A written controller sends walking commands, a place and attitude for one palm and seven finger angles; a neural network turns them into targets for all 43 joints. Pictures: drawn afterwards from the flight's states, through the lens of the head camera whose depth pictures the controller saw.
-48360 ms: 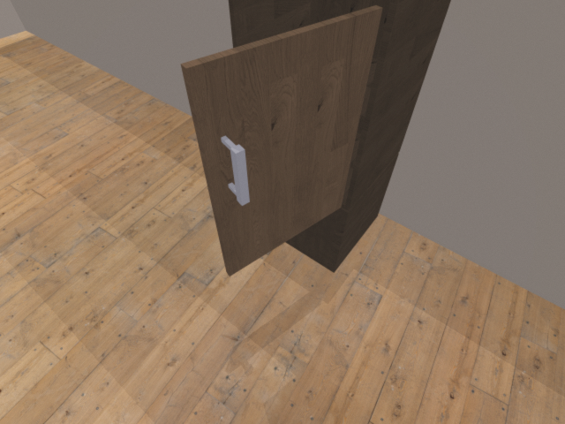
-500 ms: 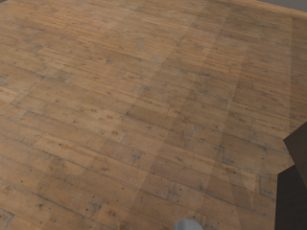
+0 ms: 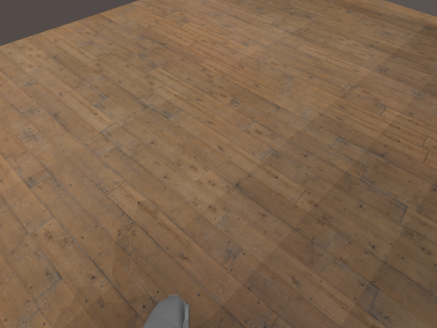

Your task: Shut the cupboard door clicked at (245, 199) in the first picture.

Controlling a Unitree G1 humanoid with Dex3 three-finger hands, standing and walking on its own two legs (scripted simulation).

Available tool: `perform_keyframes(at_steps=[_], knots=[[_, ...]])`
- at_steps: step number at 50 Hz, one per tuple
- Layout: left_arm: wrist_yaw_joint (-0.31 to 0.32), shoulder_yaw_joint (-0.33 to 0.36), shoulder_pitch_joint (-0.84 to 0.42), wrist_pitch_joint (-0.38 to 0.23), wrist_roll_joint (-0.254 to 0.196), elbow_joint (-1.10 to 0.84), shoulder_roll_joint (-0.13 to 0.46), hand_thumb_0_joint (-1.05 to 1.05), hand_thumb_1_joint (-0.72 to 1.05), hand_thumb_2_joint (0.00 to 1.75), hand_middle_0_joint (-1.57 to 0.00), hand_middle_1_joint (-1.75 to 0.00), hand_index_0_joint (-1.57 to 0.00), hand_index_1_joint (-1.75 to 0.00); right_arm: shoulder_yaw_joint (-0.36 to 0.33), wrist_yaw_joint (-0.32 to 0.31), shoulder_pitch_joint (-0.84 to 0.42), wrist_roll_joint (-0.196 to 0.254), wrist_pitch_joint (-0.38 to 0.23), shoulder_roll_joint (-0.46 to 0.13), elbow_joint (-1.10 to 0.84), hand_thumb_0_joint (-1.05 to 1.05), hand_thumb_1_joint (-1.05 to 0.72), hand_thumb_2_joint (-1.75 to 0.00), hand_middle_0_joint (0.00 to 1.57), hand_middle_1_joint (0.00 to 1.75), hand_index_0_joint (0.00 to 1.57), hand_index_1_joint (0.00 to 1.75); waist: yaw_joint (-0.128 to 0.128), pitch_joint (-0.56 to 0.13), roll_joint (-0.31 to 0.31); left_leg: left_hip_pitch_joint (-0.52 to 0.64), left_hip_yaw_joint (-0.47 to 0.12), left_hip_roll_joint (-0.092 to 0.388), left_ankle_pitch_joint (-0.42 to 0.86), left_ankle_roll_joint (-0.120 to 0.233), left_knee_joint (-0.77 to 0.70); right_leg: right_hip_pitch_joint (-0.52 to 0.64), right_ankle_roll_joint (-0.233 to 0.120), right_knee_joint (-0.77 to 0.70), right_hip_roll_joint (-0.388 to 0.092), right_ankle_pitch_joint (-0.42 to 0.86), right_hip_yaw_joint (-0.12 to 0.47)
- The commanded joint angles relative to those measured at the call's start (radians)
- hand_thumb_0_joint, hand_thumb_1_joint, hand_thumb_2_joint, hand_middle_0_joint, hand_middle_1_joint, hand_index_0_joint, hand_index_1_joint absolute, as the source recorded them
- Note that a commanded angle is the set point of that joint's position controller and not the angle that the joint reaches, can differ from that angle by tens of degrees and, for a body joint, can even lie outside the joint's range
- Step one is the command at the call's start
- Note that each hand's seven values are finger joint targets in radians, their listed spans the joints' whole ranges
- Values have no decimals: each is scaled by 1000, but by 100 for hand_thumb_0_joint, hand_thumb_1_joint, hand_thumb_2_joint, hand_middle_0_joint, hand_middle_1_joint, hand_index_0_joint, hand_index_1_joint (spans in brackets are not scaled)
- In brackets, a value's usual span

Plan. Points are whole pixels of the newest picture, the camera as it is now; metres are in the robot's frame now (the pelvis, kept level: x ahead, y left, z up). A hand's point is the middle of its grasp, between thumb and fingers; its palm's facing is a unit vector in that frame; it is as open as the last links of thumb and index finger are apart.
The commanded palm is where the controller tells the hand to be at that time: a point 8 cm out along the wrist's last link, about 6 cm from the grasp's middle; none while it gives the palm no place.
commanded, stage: walk to a spot facing it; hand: left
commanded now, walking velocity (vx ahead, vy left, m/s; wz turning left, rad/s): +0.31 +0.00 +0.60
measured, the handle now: out of the picture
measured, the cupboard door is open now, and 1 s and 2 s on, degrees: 26 26 26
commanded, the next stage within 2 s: turn to face it in 0.34 s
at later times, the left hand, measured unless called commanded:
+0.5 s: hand (110, 270) +0.25 +0.26 -0.15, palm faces +0.22 -0.95 -0.23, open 7.4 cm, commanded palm none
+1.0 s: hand (132, 242) +0.33 +0.24 -0.18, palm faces +0.08 -0.97 -0.21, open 7.3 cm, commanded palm none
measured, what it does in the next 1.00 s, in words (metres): walks ahead: left foot, then right foot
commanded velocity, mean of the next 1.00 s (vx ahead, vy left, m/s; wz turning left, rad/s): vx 0.10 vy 0.00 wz -0.15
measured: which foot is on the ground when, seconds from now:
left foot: up 0.00-0.14, down 0.16-0.62, up 0.64-0.98, down 1.00-1.00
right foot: down 0.00-0.14, up 0.16-0.58, down 0.60-1.00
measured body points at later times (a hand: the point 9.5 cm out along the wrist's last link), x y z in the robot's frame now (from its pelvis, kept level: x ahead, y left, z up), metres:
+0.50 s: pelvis +0.17 +0.04 +0.00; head +0.21 +0.05 +0.45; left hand +0.24 +0.31 -0.13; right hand +0.26 -0.19 -0.15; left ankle +0.15 +0.13 -0.74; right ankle +0.29 -0.10 -0.69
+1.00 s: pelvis +0.28 +0.04 -0.01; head +0.32 +0.05 +0.44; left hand +0.32 +0.29 -0.16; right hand +0.39 -0.20 -0.15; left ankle +0.29 +0.16 -0.74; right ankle +0.32 -0.07 -0.74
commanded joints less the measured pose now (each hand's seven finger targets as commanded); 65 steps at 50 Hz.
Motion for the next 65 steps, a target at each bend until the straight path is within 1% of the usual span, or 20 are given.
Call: perform_keyframes(at_steps=[1, 4, 6, 7, 8, 9, 11, 14, 23, 28, 29, 31, 33, 35, 38, 48, 50, 51, 56, 65], knots=[[12, 31, 107, -16, -6, -22, 173, 0, 90, 90, -20, -30, -20, -30, 22, 19, -156, 0, -31, 13, -129, 0, -90, -90, 20, 30, 20, 30, 55, 6, -123, -47, 48, -2, 3, 23, -181, 118, -85, -107, -275, 445, 98], [10, 43, 79, -11, -6, -31, 214, 0, 90, 90, -20, -30, -20, -30, 13, 13, -99, 0, -41, -20, -133, 0, -90, -90, 20, 30, 20, 30, 11, -37, -128, 137, 91, -55, -68, 63, -272, 100, -81, 26, -298, 609, 60], [3, 44, 62, -3, -17, -39, 235, 0, 90, 90, -20, -30, -20, -30, -11, -1, 105, -9, -48, -96, -82, 0, -90, -90, 20, 30, 20, 30, -101, -165, -48, 530, 104, -106, 1, 91, -412, -71, -32, 378, -239, 557, -15], [-13, 41, 73, 2, -21, -71, 187, 0, 90, 90, -20, -30, -20, -30, -44, -15, 233, -19, -53, -237, -62, 0, -90, -90, 20, 30, 20, 30, -154, -269, 213, 785, -272, 131, -14, 184, -483, -357, 31, 717, -110, 97, -13], [-19, 25, -38, 7, -22, -152, 176, 0, 90, 90, -20, -30, -20, -30, -62, -31, 310, -3, -51, -325, -46, 0, -90, -90, 20, 30, 20, 30, -185, -278, 251, 858, -612, 330, 133, 285, -609, -617, 49, 926, -7, -322, 132], [-13, 33, -82, 8, -21, -184, 181, 0, 90, 90, -20, -30, -20, -30, -56, -38, 290, 2, -50, -334, -47, 0, -90, -90, 20, 30, 20, 30, -156, -237, 74, 741, -611, 387, 43, 293, -631, -644, 33, 969, -32, -292, 242], [-8, 34, -55, 26, -10, -142, 138, 0, 90, 90, -20, -30, -20, -30, -29, -50, 114, 4, -60, -240, -102, 0, -90, -90, 20, 30, 20, 30, -80, -127, 157, 471, -462, 267, -214, 217, -695, -605, 34, 920, -73, -170, 293], [-23, 38, 18, 51, 0, -96, 129, 0, 90, 90, -20, -30, -20, -30, -2, -55, 26, 1, -72, -152, -106, 0, -90, -90, 20, 30, 20, 30, -2, -71, 146, 292, -314, 154, -142, 174, -726, -491, 46, 813, -53, -40, 292], [-22, 23, -146, 56, -8, -163, 105, 0, 90, 90, -20, -30, -20, -30, -8, -59, 127, 3, -74, -104, -28, 0, -90, -90, 20, 30, 20, 30, -8, -55, 88, 371, -281, 123, 60, 206, -728, -462, 65, 450, 3, 85, 283], [-9, 1, -46, 39, -11, -89, 88, 0, 90, 90, -20, -30, -20, -30, 12, -75, 153, 7, -72, -56, 36, 0, -90, -90, 20, 30, 20, 30, 42, -92, 74, 350, -151, 89, 240, 126, -535, -112, 23, 125, 75, 182, 255], [-5, 6, 6, 31, -11, -68, 123, 0, 90, 90, -20, -30, -20, -30, 18, -71, 172, 12, -72, -35, 47, 0, -90, -90, 20, 30, 20, 30, 60, -103, 4, 308, -107, 42, 144, 80, -464, -4, 10, 56, 42, 239, 315], [4, 21, 71, 24, -8, -40, 232, 0, 90, 90, -20, -30, -20, -30, 24, -66, 234, 15, -69, 12, 37, 0, -90, -90, 20, 30, 20, 30, 49, -114, -204, 122, 28, -114, -322, 3, -178, 120, -159, -43, -247, 478, 664], [16, 26, 24, 25, -18, -39, 196, 0, 90, 90, -20, -30, -20, -30, 23, -82, 192, 14, -50, -27, 41, 0, -90, -90, 20, 30, 20, 30, 47, -144, -288, 94, -57, -51, -361, -12, 17, 83, -251, -75, -248, 621, 743], [22, 29, -26, 38, -19, -47, 172, 0, 90, 90, -20, -30, -20, -30, 26, -84, 133, 22, -43, -14, 41, 0, -90, -90, 20, 30, 20, 30, 33, -148, -108, 85, -62, -39, -268, -31, 70, 70, -248, -34, -191, 736, 620], [24, 39, -67, 48, -16, -61, 155, 0, 90, 90, -20, -30, -20, -30, 25, -79, 131, 15, -20, 19, 32, 0, -90, -90, 20, 30, 20, 30, 9, -155, -73, 125, -47, -36, -177, -47, 45, -30, -207, -49, -128, 628, 535], [8, 62, -132, 87, -20, -109, 189, 0, 90, 90, -20, -30, -20, -30, 9, -89, 127, 22, -31, -30, -38, 0, -90, -90, 20, 30, 20, 30, -24, -154, -122, 441, -52, -63, 8, -38, -489, -253, -117, 28, -26, 256, 638], [-7, 46, -120, 93, -32, -147, 110, 0, 90, 90, -20, -30, -20, -30, -13, -97, 137, 3, -43, -172, -60, 0, -90, -90, 20, 30, 20, 30, -30, -127, 238, 566, -366, 261, 42, 87, -675, -495, -19, 285, 186, -123, 436], [-15, 48, -141, 90, -25, -169, 128, 0, 90, 90, -20, -30, -20, -30, -16, -101, 130, -1, -34, -194, -83, 0, -90, -90, 20, 30, 20, 30, -38, -96, 242, 459, -434, 388, 81, 182, -713, -476, 8, 491, 166, -292, 342], [-38, 51, -127, 119, -20, -142, 136, 0, 90, 90, -20, -30, -20, -30, 3, -100, 20, -5, -37, -137, -110, 0, -90, -90, 20, 30, 20, 30, 19, -83, 167, 466, -120, 253, 439, 153, -612, -459, 46, 699, 85, -186, 311], [-46, 36, -159, 107, -16, -172, 136, 0, 90, 90, -20, -30, -20, -30, -25, -82, 58, -1, -24, -190, -84, 0, -90, -90, 20, 30, 20, 30, 0, -101, 217, 482, 26, 257, 469, 92, -465, -236, 12, 263, 116, -53, 194]])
